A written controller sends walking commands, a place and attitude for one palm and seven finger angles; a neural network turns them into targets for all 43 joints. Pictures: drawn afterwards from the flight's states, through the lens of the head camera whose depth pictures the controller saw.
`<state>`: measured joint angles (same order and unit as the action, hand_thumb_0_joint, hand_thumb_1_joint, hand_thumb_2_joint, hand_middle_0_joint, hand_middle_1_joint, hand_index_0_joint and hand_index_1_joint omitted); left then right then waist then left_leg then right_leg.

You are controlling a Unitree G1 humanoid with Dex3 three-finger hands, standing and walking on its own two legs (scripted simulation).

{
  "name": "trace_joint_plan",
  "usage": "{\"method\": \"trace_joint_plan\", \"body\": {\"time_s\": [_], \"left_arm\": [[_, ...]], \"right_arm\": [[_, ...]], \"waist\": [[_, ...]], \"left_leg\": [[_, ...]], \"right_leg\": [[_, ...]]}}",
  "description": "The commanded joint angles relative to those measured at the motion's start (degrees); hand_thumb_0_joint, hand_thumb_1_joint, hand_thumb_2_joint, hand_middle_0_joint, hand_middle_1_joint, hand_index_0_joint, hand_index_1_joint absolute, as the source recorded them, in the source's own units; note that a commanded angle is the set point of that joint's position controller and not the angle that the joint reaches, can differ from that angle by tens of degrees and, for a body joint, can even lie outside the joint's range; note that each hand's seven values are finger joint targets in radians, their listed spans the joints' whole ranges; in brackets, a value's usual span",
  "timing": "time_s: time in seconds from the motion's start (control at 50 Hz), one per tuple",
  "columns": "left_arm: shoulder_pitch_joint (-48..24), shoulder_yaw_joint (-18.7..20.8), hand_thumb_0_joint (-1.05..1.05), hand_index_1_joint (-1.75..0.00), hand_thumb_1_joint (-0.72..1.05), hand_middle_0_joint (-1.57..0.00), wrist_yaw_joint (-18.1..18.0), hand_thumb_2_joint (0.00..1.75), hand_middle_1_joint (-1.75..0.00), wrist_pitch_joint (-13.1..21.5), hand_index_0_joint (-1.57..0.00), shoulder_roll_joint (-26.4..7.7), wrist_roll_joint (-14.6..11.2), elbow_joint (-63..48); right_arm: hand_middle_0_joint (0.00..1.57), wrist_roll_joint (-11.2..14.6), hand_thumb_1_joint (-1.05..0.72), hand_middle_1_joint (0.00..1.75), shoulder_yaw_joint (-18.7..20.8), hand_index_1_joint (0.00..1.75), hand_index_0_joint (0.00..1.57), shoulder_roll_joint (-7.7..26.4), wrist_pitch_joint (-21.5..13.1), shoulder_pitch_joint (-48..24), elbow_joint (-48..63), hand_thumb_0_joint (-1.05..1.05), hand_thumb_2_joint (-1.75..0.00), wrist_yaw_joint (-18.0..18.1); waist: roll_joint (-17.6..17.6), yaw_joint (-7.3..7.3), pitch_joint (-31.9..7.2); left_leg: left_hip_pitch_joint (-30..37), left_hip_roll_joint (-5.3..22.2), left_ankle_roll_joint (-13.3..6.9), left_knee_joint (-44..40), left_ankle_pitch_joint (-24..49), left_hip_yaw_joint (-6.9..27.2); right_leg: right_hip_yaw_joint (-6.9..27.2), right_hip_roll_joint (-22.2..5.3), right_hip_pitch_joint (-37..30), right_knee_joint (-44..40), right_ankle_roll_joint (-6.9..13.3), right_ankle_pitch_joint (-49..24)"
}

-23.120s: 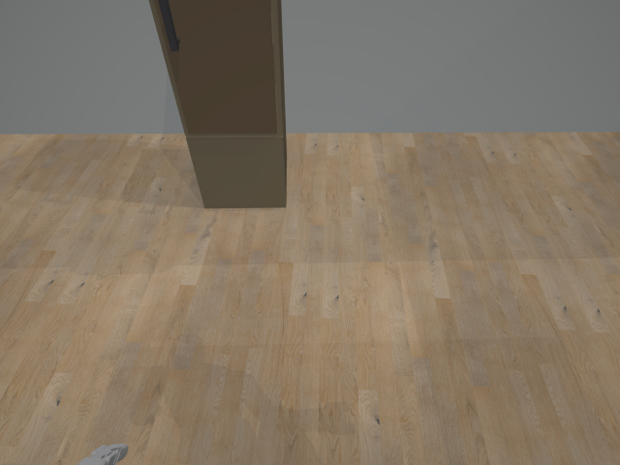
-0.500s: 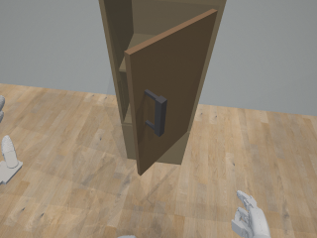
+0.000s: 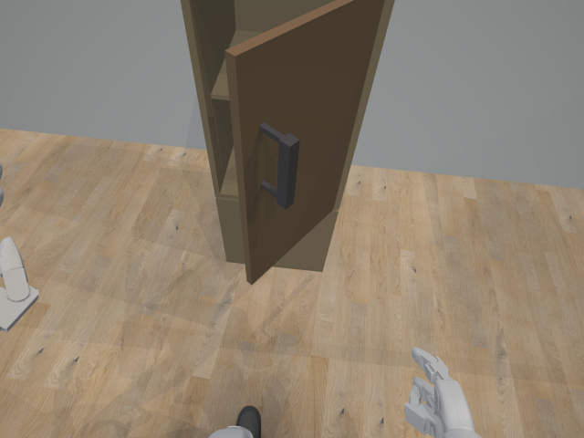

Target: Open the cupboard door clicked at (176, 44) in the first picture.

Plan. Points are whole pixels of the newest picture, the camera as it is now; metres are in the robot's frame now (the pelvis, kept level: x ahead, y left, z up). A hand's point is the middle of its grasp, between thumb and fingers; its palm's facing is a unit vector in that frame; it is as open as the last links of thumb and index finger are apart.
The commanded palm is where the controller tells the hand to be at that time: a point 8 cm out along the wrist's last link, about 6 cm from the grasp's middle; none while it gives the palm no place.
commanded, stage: stop stepping back and stand still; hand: left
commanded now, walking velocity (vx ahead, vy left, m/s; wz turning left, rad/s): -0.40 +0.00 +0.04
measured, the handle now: (277, 167) +0.50 +0.07 +0.06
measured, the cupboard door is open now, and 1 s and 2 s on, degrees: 53 53 53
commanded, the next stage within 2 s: let the arm hang, fingers relaxed in 1.28 s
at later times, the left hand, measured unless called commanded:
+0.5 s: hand out of the picture +0.13 +0.25 +0.16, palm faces +0.39 -0.80 -0.46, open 7.4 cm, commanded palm +0.09 +0.29 +0.18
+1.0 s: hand out of the picture +0.10 +0.29 +0.16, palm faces +0.43 -0.77 -0.47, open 7.4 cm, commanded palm +0.04 +0.32 +0.18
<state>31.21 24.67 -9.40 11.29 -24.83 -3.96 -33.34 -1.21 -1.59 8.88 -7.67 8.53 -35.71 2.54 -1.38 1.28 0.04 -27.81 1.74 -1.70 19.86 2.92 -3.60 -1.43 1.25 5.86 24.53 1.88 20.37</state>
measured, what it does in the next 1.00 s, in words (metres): steps on the spot: left foot, then left foot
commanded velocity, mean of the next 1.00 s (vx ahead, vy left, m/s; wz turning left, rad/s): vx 0.05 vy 0.03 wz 0.01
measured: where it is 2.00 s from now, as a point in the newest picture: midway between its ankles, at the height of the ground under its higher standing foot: outside the picture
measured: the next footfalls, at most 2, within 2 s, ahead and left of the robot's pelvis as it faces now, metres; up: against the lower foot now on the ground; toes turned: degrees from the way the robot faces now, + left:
left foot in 0.18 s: +0.07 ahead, +0.09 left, +0.00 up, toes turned +0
left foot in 0.58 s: -0.03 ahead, +0.12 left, +0.00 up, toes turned +3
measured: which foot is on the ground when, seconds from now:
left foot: down 0.00-0.04, up 0.06-0.16, down 0.18-0.38, up 0.40-0.56, down 0.58-1.00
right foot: down 0.00-1.00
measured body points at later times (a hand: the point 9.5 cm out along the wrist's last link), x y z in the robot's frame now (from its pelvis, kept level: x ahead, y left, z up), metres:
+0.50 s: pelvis -0.06 -0.01 +0.01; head -0.07 +0.00 +0.46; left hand +0.10 +0.29 +0.19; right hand +0.08 -0.26 -0.08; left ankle -0.05 +0.10 -0.70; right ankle -0.08 -0.11 -0.73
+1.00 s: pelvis -0.09 +0.02 +0.01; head -0.09 +0.02 +0.46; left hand +0.07 +0.33 +0.19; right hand +0.09 -0.20 -0.07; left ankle -0.07 +0.12 -0.73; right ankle -0.08 -0.11 -0.73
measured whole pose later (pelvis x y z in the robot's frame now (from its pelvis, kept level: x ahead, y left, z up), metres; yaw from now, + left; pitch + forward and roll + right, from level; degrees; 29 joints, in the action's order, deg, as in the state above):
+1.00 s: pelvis -0.09 +0.02 +0.01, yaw +1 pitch -1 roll -1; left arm 32.7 23.3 -7.9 12.3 -22.7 -2.6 -24.9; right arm -0.1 -2.0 10.5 -7.5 11.0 -35.4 3.7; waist 0.6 0.5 1.0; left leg -13.7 0.5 -1.2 27.2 -12.8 -2.1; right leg -2.7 -0.7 11.5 24.7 -0.5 12.4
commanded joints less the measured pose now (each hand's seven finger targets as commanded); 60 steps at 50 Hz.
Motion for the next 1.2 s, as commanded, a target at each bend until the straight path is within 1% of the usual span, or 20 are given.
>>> {"method": "trace_joint_plan", "body": {"time_s": [0.0,0.02,0.06,0.1,0.14,0.16,0.2,0.24,0.3,0.34,0.36,0.38,0.46,0.54,0.58,0.64,0.7,0.82,0.96,1.18], "left_arm": [[-2.3,10.5,0.00,-0.30,0.90,-0.20,0.2,0.90,-0.30,5.6,-0.20,-15.9,-1.0,-12.3],[-2.4,12.0,0.00,-0.30,0.90,-0.20,0.1,0.90,-0.30,6.2,-0.20,-17.0,-0.5,-11.8],[-0.9,11.2,0.00,-0.30,0.90,-0.20,0.8,0.90,-0.30,4.8,-0.20,-15.5,-0.2,-9.9],[3.3,9.6,0.00,-0.30,0.90,-0.20,1.1,0.90,-0.30,2.8,-0.20,-12.1,0.1,-7.2],[2.6,8.1,0.00,-0.30,0.90,-0.20,0.8,0.90,-0.30,2.0,-0.20,-10.8,-0.4,-7.7],[2.1,7.4,0.00,-0.30,0.90,-0.20,0.9,0.90,-0.30,1.6,-0.20,-10.7,-0.2,-8.4],[1.1,6.1,0.00,-0.30,0.90,-0.20,0.7,0.90,-0.30,2.6,-0.20,-9.7,-0.3,-7.0],[0.9,7.8,0.00,-0.30,0.90,-0.20,0.1,0.90,-0.30,2.0,-0.20,-10.8,0.5,-8.1],[4.4,7.8,0.00,-0.30,0.90,-0.20,-0.2,0.90,-0.30,1.9,-0.20,-10.4,0.8,-9.2],[5.8,7.7,0.00,-0.30,0.90,-0.20,0.0,0.90,-0.30,2.2,-0.20,-11.0,0.9,-8.3],[4.1,8.9,0.00,-0.30,0.90,-0.20,-0.1,0.90,-0.30,2.7,-0.20,-12.1,0.8,-9.3],[2.9,7.2,0.00,-0.30,0.90,-0.20,-0.1,0.90,-0.30,2.6,-0.20,-9.8,1.0,-6.7],[-6.5,5.5,0.00,-0.30,0.90,-0.20,-0.1,0.90,-0.30,3.9,-0.20,-9.6,2.3,-3.3],[-7.3,4.1,0.00,-0.30,0.90,-0.20,-0.9,0.90,-0.30,4.7,-0.20,-8.0,3.2,-1.1],[-6.4,4.0,0.00,-0.30,0.90,-0.20,-0.7,0.90,-0.30,5.0,-0.20,-8.3,3.0,-5.0],[-3.0,6.1,0.00,-0.30,0.90,-0.20,-0.2,0.90,-0.30,5.0,-0.20,-10.0,2.9,-7.4],[-0.3,5.9,0.00,-0.30,0.90,-0.20,0.3,0.90,-0.30,4.8,-0.20,-8.8,2.4,-7.9],[2.7,7.2,0.00,-0.30,0.90,-0.20,0.4,0.90,-0.30,4.8,-0.20,-8.0,1.2,-3.4],[-3.5,4.4,0.00,-0.30,0.90,-0.20,0.5,0.90,-0.30,4.0,-0.20,-6.9,1.6,-1.5],[-5.7,4.3,0.00,-0.30,0.90,-0.20,-0.3,0.90,-0.30,3.8,-0.20,-7.9,2.8,-3.9]], "right_arm": [[0.20,0.5,-0.90,0.30,3.0,0.30,0.20,8.7,-1.0,-5.1,7.7,0.00,-0.90,1.5],[0.20,0.3,-0.90,0.30,2.5,0.30,0.20,8.3,-1.5,-5.6,8.1,0.00,-0.90,1.8],[0.20,2.1,-0.90,0.30,2.9,0.30,0.20,8.6,-1.4,-7.6,9.6,0.00,-0.90,2.4],[0.20,1.8,-0.90,0.30,1.8,0.30,0.20,7.7,0.1,-7.1,10.1,0.00,-0.90,3.1],[0.20,1.5,-0.90,0.30,1.9,0.30,0.20,9.9,0.3,-5.2,8.7,0.00,-0.90,3.6],[0.20,1.6,-0.90,0.30,3.1,0.30,0.20,11.1,-0.5,-4.4,8.6,0.00,-0.90,3.3],[0.20,1.4,-0.90,0.30,4.0,0.30,0.20,11.9,-2.3,-0.6,8.1,0.00,-0.90,2.2],[0.20,0.3,-0.90,0.30,3.6,0.30,0.20,11.5,-3.1,-1.4,8.2,0.00,-0.90,2.3],[0.20,1.0,-0.90,0.30,3.5,0.30,0.20,11.0,-2.8,-2.2,9.8,0.00,-0.90,2.1],[0.20,0.9,-0.90,0.30,3.9,0.30,0.20,10.2,-1.6,-2.5,10.3,0.00,-0.90,1.8],[0.20,0.5,-0.90,0.30,4.3,0.30,0.20,10.7,-1.0,-2.4,9.5,0.00,-0.90,1.6],[0.20,0.8,-0.90,0.30,4.8,0.30,0.20,10.5,-0.7,-1.5,8.0,0.00,-0.90,2.0],[0.20,0.8,-0.90,0.30,3.6,0.30,0.20,10.0,-1.6,-1.9,7.0,0.00,-0.90,2.7],[0.20,0.6,-0.90,0.30,3.7,0.30,0.20,10.2,-3.9,0.3,5.6,0.00,-0.90,3.7],[0.20,0.8,-0.90,0.30,4.2,0.30,0.20,11.5,-4.4,-0.1,6.9,0.00,-0.90,3.5],[0.20,0.8,-0.90,0.30,3.5,0.30,0.20,10.1,-4.0,1.0,7.3,0.00,-0.90,2.4],[0.20,1.0,-0.90,0.30,3.7,0.30,0.20,10.3,-4.3,0.3,7.9,0.00,-0.90,1.5],[0.20,1.1,-0.90,0.30,3.4,0.30,0.20,10.0,-3.3,-0.3,8.4,0.00,-0.90,1.2],[0.20,0.9,-0.90,0.30,3.2,0.30,0.20,9.9,-2.9,-1.8,8.2,0.00,-0.90,2.1],[0.20,0.7,-0.90,0.30,3.5,0.30,0.20,10.1,-3.8,-1.7,8.2,0.00,-0.90,2.6]], "waist": [[-5.3,0.27,-10.0],[-4.8,0.63,-8.8],[-14.1,0.89,-10.1],[-6.9,-0.72,-8.2],[6.4,-2.36,-9.6],[10.6,-1.57,-10.9],[12.0,-1.11,-10.4],[14.3,-1.17,-7.2],[10.3,-1.18,-6.4],[-1.5,-2.16,-3.8],[-6.3,-1.65,-3.6],[-7.8,-1.64,0.0],[-2.9,-2.91,1.3],[2.5,-1.79,-0.6],[8.3,-0.81,-3.5],[8.0,-1.59,-9.4],[9.5,-1.13,-7.9],[5.0,-1.49,-6.0],[3.7,-1.72,-2.1],[5.7,-1.09,-2.9]], "left_leg": [[18.2,0.5,2.2,18.0,-17.2,2.4],[13.4,-0.3,2.3,23.0,-22.0,2.1],[4.7,-3.2,2.1,26.5,-24.7,2.6],[5.6,-2.7,2.1,16.7,-15.7,0.9],[21.2,-0.1,0.1,6.6,14.7,2.9],[26.8,5.5,-2.0,4.4,21.6,9.6],[24.3,12.0,-5.3,-2.2,11.0,18.4],[15.0,11.5,-5.4,-7.1,-7.6,19.7],[6.6,5.5,-2.0,-4.8,-23.8,11.3],[8.7,-1.9,1.8,12.8,-24.5,4.7],[9.9,-3.4,2.8,25.5,-22.9,4.8],[7.4,-2.6,3.0,35.3,-24.9,6.0],[4.8,1.3,1.8,25.3,-20.8,4.6],[15.6,0.0,-0.5,3.3,-16.5,2.7],[18.3,5.1,-1.8,2.4,-3.4,8.8],[20.8,5.0,-0.7,6.3,21.1,7.6],[18.9,6.2,-0.1,3.5,16.5,8.1],[12.4,3.7,1.2,2.5,-0.7,5.9],[11.6,2.3,0.8,-0.9,-18.3,6.2],[12.1,0.9,0.9,-1.8,-19.3,6.2]], "right_leg": [[9.2,-15.5,12.4,-10.6,3.7,-30.8],[9.3,-17.6,11.5,-9.0,4.4,-37.0],[6.3,-16.0,1.5,-1.5,3.0,-58.6],[3.0,-13.0,-1.3,3.4,1.6,-60.6],[-1.6,-5.9,7.4,8.7,-3.0,-42.6],[-2.1,-2.4,11.6,12.0,-3.8,-19.5],[2.2,0.9,12.7,16.3,-3.0,11.5],[1.7,-0.1,8.6,14.4,-2.4,10.4],[-0.7,-1.1,-1.3,0.1,-1.4,-1.4],[11.5,-10.5,9.3,-13.2,2.5,9.9],[20.6,-18.4,17.4,-18.3,5.8,17.4],[22.3,-20.8,22.6,-19.1,7.2,20.2],[10.9,-15.3,14.6,-12.2,4.3,2.2],[7.9,-10.9,8.6,-4.8,1.6,-7.3],[3.9,-5.3,6.6,1.7,-1.3,-14.5],[-1.2,-3.1,2.1,8.3,-2.3,-27.5],[-1.7,-1.7,2.7,6.9,-2.5,-14.6],[0.8,-3.3,-0.9,1.4,-1.9,-21.1],[3.0,-3.6,3.9,-5.2,-2.1,-9.4],[2.3,-3.2,2.7,-8.0,-2.1,-6.4]]}}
